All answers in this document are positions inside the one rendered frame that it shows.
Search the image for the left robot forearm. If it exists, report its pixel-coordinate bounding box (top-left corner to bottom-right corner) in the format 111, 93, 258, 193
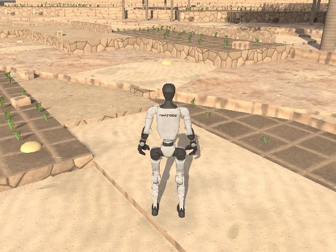
139, 127, 149, 146

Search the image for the robot right thigh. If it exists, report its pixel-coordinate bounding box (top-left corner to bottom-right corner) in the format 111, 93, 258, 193
175, 146, 186, 184

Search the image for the right robot forearm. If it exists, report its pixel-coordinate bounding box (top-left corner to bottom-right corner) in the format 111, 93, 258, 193
187, 128, 196, 147

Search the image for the left robot upper arm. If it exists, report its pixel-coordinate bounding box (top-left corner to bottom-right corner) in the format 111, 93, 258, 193
143, 106, 158, 135

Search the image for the left robot hand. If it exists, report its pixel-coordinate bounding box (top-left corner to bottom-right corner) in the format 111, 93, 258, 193
138, 144, 150, 155

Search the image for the right robot hand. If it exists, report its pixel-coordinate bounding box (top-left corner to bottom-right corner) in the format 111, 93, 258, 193
185, 145, 197, 155

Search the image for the right robot upper arm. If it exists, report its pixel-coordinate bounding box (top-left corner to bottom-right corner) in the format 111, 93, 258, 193
180, 107, 193, 135

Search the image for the humanoid robot torso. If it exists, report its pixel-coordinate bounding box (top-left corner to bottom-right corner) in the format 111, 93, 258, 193
156, 104, 181, 158

